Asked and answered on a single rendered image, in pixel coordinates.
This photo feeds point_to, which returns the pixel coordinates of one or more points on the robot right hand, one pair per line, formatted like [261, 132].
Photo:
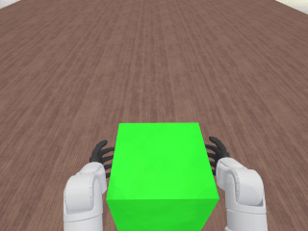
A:
[220, 151]

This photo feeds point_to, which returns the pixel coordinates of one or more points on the robot left hand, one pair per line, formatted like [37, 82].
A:
[97, 153]

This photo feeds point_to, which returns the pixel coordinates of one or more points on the left robot forearm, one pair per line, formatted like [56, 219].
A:
[83, 203]

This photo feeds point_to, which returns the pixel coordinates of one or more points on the right robot forearm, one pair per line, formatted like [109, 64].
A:
[244, 196]

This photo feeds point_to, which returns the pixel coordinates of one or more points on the carton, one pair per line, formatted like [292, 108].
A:
[161, 178]

